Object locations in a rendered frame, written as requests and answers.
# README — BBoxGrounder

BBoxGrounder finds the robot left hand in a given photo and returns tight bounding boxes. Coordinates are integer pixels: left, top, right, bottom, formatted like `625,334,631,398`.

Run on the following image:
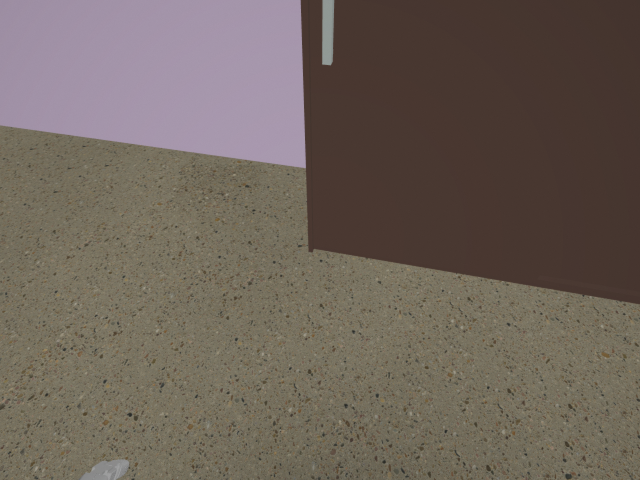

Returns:
78,459,129,480

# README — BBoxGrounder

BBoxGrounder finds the wardrobe door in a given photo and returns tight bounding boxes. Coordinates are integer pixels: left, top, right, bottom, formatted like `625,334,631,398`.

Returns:
541,133,640,292
309,0,640,282

